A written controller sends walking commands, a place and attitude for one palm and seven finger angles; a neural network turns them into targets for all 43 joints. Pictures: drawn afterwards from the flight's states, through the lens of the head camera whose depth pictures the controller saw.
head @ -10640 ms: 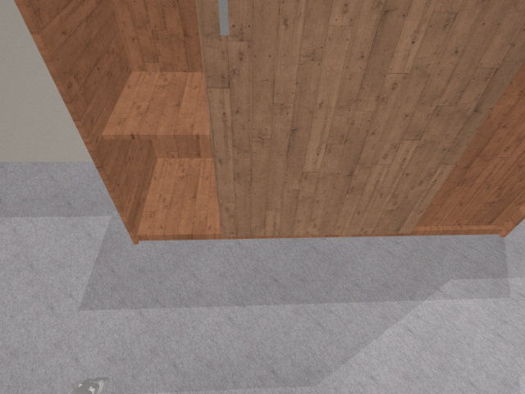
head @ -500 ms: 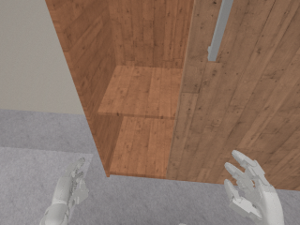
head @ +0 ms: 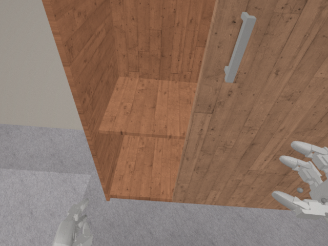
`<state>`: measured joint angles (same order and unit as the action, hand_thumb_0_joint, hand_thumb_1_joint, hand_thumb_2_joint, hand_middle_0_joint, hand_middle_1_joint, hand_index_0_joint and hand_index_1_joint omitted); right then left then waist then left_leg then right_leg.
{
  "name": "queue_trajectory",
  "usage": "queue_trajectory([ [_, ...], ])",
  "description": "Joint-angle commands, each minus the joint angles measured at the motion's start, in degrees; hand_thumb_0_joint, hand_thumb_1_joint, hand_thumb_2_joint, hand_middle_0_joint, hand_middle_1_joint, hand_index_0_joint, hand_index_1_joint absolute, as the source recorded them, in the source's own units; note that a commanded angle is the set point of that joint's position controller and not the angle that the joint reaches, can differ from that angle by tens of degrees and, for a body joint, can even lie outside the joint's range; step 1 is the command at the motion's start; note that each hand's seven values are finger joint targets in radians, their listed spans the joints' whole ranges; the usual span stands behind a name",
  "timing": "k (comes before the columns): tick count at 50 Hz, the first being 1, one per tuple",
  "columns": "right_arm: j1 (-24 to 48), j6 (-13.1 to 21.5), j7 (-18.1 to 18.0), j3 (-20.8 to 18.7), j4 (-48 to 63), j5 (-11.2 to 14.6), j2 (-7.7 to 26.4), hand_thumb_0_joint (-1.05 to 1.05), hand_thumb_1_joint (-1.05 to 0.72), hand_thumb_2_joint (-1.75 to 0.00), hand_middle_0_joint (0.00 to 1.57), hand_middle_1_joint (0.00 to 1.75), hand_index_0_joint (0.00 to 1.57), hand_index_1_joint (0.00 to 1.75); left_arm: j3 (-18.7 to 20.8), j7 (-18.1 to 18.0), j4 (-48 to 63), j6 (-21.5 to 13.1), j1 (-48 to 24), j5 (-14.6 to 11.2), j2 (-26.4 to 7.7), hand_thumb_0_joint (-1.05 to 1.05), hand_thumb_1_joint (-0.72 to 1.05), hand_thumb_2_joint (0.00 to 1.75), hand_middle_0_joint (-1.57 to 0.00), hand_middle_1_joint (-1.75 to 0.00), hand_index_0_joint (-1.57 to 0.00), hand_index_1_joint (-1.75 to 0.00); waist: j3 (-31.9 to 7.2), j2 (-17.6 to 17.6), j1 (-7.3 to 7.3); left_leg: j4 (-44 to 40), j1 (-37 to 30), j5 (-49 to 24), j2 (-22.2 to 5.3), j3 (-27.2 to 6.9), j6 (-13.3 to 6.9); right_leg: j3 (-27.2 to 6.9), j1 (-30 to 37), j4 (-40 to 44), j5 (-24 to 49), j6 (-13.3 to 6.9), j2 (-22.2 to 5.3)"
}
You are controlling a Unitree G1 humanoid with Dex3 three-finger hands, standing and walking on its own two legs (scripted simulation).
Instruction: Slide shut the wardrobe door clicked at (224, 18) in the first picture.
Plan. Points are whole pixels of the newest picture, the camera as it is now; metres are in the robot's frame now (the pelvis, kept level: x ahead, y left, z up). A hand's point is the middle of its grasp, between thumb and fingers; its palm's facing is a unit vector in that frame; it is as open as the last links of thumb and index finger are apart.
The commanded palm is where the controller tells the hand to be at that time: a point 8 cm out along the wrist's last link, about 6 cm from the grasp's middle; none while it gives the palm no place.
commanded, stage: raise the hand with hooked fingers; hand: right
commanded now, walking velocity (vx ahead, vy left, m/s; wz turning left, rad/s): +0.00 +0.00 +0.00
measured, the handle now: (236, 48) +0.51 -0.14 +0.27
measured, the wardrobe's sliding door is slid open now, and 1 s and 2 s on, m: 0.38 0.38 0.38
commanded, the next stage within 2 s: move the hooked fingers beside the handle in 1.20 s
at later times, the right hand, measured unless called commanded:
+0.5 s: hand out of the picture +0.23 -0.29 +0.24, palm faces +0.09 +0.98 -0.17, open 13.8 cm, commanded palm +0.20 -0.33 +0.26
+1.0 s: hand out of the picture +0.26 -0.29 +0.28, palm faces +0.07 +0.98 -0.18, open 14.0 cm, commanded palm +0.22 -0.34 +0.30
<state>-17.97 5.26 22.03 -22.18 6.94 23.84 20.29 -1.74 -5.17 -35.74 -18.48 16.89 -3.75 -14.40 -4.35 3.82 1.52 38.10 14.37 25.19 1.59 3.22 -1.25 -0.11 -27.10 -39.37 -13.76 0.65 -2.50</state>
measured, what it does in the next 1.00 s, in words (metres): stands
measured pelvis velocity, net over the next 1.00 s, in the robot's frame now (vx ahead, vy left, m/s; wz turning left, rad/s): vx -0.01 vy -0.01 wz -0.03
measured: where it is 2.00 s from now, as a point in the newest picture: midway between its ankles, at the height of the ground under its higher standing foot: outside the picture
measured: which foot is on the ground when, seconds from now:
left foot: down 0.00-1.00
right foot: down 0.00-1.00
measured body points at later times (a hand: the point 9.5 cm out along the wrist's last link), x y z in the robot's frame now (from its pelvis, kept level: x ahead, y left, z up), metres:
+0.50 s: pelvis -0.01 -0.01 +0.01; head -0.04 +0.01 +0.46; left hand +0.23 +0.18 -0.03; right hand +0.22 -0.34 +0.25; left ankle -0.05 +0.10 -0.72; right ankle +0.07 -0.13 -0.72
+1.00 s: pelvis -0.01 -0.01 +0.01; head -0.03 +0.02 +0.46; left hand +0.20 +0.21 -0.05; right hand +0.25 -0.35 +0.29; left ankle -0.05 +0.10 -0.72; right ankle +0.07 -0.13 -0.72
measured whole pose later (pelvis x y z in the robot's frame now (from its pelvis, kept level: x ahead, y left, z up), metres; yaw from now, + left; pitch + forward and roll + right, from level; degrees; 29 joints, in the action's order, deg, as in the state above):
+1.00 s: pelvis -0.01 -0.01 +0.01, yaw -2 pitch -3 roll +1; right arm 14.2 -22.2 27.6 -30.6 0.7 20.5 34.1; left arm -4.9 -5.4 -35.0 -13.8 10.8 -6.6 -17.3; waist -1.6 5.0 3.0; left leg 29.6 5.8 20.9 -0.2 4.2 -0.5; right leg -0.6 -18.5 -30.1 -8.7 -0.5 -0.3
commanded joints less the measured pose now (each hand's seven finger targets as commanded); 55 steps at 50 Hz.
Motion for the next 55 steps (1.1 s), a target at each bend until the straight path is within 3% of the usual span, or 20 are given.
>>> queue_trajectory([
  [1,8.1,0.6,-0.6,-5.0,14.3,0.5,11.6,0.00,0.17,-0.44,0.28,0.99,0.28,0.99,2.5,-0.3,10.7,-4.9,-9.1,-0.7,-7.3,0.00,0.90,0.90,-0.20,-0.30,-0.20,-0.30,-6.6,-1.0,1.81,-8.5,7.4,-21.2,-0.8,-0.1,2.2,-1.0,16.6,5.1,8.7,-3.2,2.3],
  [4,11.9,-1.3,-1.4,-7.1,16.0,0.4,14.4,0.00,0.24,-0.41,0.28,1.03,0.28,1.03,2.3,-0.8,10.4,-5.1,-9.6,-0.9,-7.5,0.00,0.90,0.90,-0.20,-0.30,-0.20,-0.30,-5.8,-1.6,1.81,-9.8,7.1,-19.3,-0.4,0.4,1.6,-1.3,17.9,6.6,8.3,-3.3,2.3],
  [9,18.1,-4.4,-2.3,-9.5,17.9,0.2,17.0,0.00,0.36,-0.36,0.29,1.11,0.29,1.11,1.6,-1.2,9.9,-4.6,-11.0,-1.0,-7.2,0.00,0.90,0.90,-0.20,-0.30,-0.20,-0.30,-7.0,2.2,2.13,-11.1,5.2,-19.7,-0.2,1.1,0.9,-1.5,21.7,8.4,9.7,-3.0,2.3],
  [15,27.5,-11.2,-0.4,-9.1,13.7,-0.1,19.1,0.00,0.50,-0.30,0.30,1.20,0.30,1.20,0.6,-1.3,9.6,-2.8,-13.0,-1.6,-7.3,0.00,0.90,0.90,-0.20,-0.30,-0.20,-0.30,-4.8,2.7,1.71,-13.5,4.7,-18.0,-0.1,1.2,0.8,-2.4,22.9,10.7,7.9,-2.8,2.5],
  [18,32.5,-14.4,0.4,-8.8,12.3,-0.7,20.8,0.00,0.50,-0.30,0.30,1.20,0.30,1.20,-0.2,-1.2,9.6,-1.6,-14.0,-1.9,-7.3,0.00,0.90,0.90,-0.20,-0.30,-0.20,-0.30,-3.8,2.5,1.66,-15.1,4.5,-14.9,-0.2,1.1,0.6,-3.0,23.0,11.8,5.5,-2.7,2.7],
  [23,39.7,-17.3,1.3,-12.0,12.4,-1.0,25.8,0.00,0.50,-0.30,0.30,1.20,0.30,1.20,-0.9,-1.1,10.0,-0.4,-16.1,-2.1,-7.2,0.00,0.90,0.90,-0.20,-0.30,-0.20,-0.30,-6.5,3.6,2.07,-15.8,3.0,-14.2,-0.4,1.0,0.3,-3.4,25.1,12.5,5.4,-2.6,3.0],
  [26,43.5,-19.0,2.3,-13.4,8.7,-0.8,27.8,0.00,0.50,-0.30,0.30,1.20,0.30,1.20,-1.2,-1.0,9.9,0.1,-16.8,-2.4,-7.5,0.00,0.90,0.90,-0.20,-0.30,-0.20,-0.30,-6.2,0.6,1.81,-16.3,3.8,-13.5,-0.3,1.2,0.6,-3.9,25.3,13.2,4.4,-2.7,3.0],
  [32,52.1,-22.7,4.3,-12.2,2.3,-2.2,30.7,0.00,0.50,-0.30,0.30,1.20,0.30,1.20,-1.4,-1.0,9.9,0.9,-17.5,-3.1,-8.0,0.00,0.90,0.90,-0.20,-0.30,-0.20,-0.30,-4.8,1.3,1.38,-17.3,5.2,-10.9,-0.8,0.4,0.7,-4.2,24.8,13.6,1.7,-2.8,3.4],
  [34,54.8,-23.1,4.6,-12.9,1.8,-2.7,32.6,0.00,0.50,-0.30,0.30,1.20,0.30,1.20,-1.4,-0.9,10.0,1.0,-17.9,-3.2,-8.2,0.00,0.90,0.90,-0.20,-0.30,-0.20,-0.30,-5.4,3.5,1.60,-17.7,5.0,-10.1,-1.2,-0.4,0.5,-4.0,25.1,13.3,1.1,-2.7,3.6],
  [35,56.4,-23.3,4.9,-13.1,1.7,-2.8,33.4,0.00,0.50,-0.30,0.30,1.20,0.30,1.20,-1.5,-1.0,10.0,1.0,-17.9,-3.2,-8.3,0.00,0.90,0.90,-0.20,-0.30,-0.20,-0.30,-6.1,2.0,1.53,-17.4,4.7,-10.1,-1.2,0.0,0.5,-4.2,25.3,13.5,1.1,-2.8,3.6],
  [39,49.7,-24.8,6.3,-11.6,-4.2,-2.6,30.4,0.00,0.50,-0.30,0.30,1.20,0.30,1.20,-1.3,-0.4,10.5,1.6,-17.1,-3.5,-8.7,0.00,0.90,0.90,-0.20,-0.30,-0.20,-0.30,-4.0,-1.0,1.77,-17.4,5.7,-10.0,-1.2,-0.1,0.8,-3.9,23.2,12.9,0.9,-2.7,3.6],
  [41,50.9,-25.1,6.6,-12.2,-2.5,-2.3,31.4,0.00,0.50,-0.30,0.30,1.20,0.30,1.20,-1.2,-0.2,11.1,1.6,-17.5,-3.6,-9.0,0.00,0.90,0.90,-0.20,-0.30,-0.20,-0.30,-4.2,-0.4,1.90,-16.7,6.0,-9.7,-1.2,0.3,0.8,-4.1,23.4,13.1,0.4,-2.7,3.7],
  [42,52.0,-25.1,6.6,-12.4,-0.5,-2.2,31.8,0.00,0.50,-0.30,0.30,1.20,0.30,1.20,-1.2,-0.2,11.4,1.5,-17.9,-3.6,-8.9,0.00,0.90,0.90,-0.20,-0.30,-0.20,-0.30,-5.6,2.1,2.01,-16.3,5.7,-10.1,-1.2,0.1,0.7,-4.0,24.4,13.0,0.8,-2.7,3.8],
  [45,53.0,-24.1,5.5,-15.4,4.4,-1.8,34.3,0.00,0.50,-0.30,0.30,1.20,0.30,1.20,-1.1,-0.2,11.9,1.1,-17.8,-3.3,-8.6,0.00,0.90,0.90,-0.20,-0.30,-0.20,-0.30,-8.1,1.2,2.25,-15.9,4.6,-10.9,-1.1,0.3,0.6,-3.9,25.6,12.5,2.2,-2.9,3.7],
  [47,53.3,-23.2,4.7,-16.5,6.6,-2.0,34.9,0.00,0.50,-0.30,0.30,1.20,0.30,1.20,-1.1,-0.4,12.0,0.7,-17.6,-2.9,-8.4,0.00,0.90,0.90,-0.20,-0.30,-0.20,-0.30,-9.3,3.4,2.37,-15.2,4.3,-12.0,-0.9,0.6,0.3,-4.0,27.1,12.6,3.5,-2.9,3.5],
  [48,52.3,-22.7,4.1,-17.0,7.2,-1.9,35.3,0.00,0.50,-0.30,0.30,1.20,0.30,1.20,-1.1,-0.4,11.3,0.8,-17.4,-2.8,-8.3,0.00,0.90,0.90,-0.20,-0.30,-0.20,-0.30,-8.5,2.2,2.54,-15.7,3.7,-11.9,-1.2,0.4,0.3,-3.7,26.0,12.3,3.8,-2.8,3.3],
  [50,52.0,-23.0,3.7,-17.4,6.0,-2.0,34.7,0.00,0.50,-0.30,0.30,1.20,0.30,1.20,-1.0,-0.5,11.2,0.5,-17.1,-2.7,-8.5,0.00,0.90,0.90,-0.20,-0.30,-0.20,-0.30,-8.6,4.2,2.40,-15.3,3.9,-14.1,-1.1,0.5,0.3,-3.6,26.6,12.1,5.2,-2.9,3.4],
  [52,52.0,-23.8,3.9,-15.9,4.0,-2.1,33.1,0.00,0.50,-0.30,0.30,1.20,0.30,1.20,-1.0,-0.5,10.8,0.6,-16.7,-3.0,-8.6,0.00,0.90,0.90,-0.20,-0.30,-0.20,-0.30,-7.8,3.1,1.88,-15.2,4.4,-15.4,-1.0,0.8,0.6,-3.4,26.6,12.1,5.9,-2.9,3.4],
  [53,50.2,-24.5,3.9,-16.0,1.6,-2.0,33.1,0.00,0.50,-0.30,0.30,1.20,0.30,1.20,-0.9,-0.5,10.2,1.0,-16.4,-2.9,-8.4,0.00,0.90,0.90,-0.20,-0.30,-0.20,-0.30,-6.3,0.4,2.14,-15.9,4.1,-15.5,-1.3,0.1,0.7,-3.4,24.8,11.6,5.8,-2.9,3.3],
  [55,51.6,-25.4,4.4,-14.3,1.5,-2.6,32.2,0.00,0.50,-0.30,0.30,1.20,0.30,1.20,-0.9,-0.3,10.5,1.1,-16.6,-3.1,-8.8,0.00,0.90,0.90,-0.20,-0.30,-0.20,-0.30,-5.9,1.4,1.64,-15.6,4.8,-17.1,-1.3,0.0,1.0,-3.2,25.2,11.4,6.6,-3.1,3.5],
])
